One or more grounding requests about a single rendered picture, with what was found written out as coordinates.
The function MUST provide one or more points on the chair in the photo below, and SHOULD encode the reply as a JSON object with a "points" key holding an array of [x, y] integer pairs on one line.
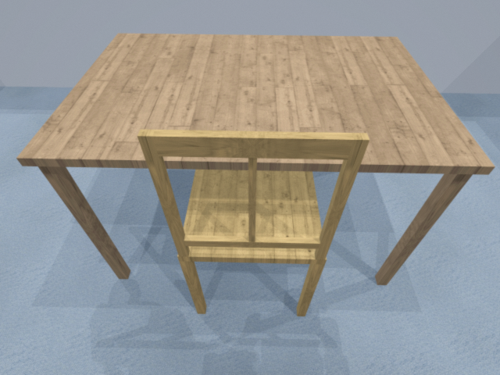
{"points": [[253, 216]]}

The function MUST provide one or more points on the table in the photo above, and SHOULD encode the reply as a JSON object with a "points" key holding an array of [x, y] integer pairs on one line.
{"points": [[286, 83]]}

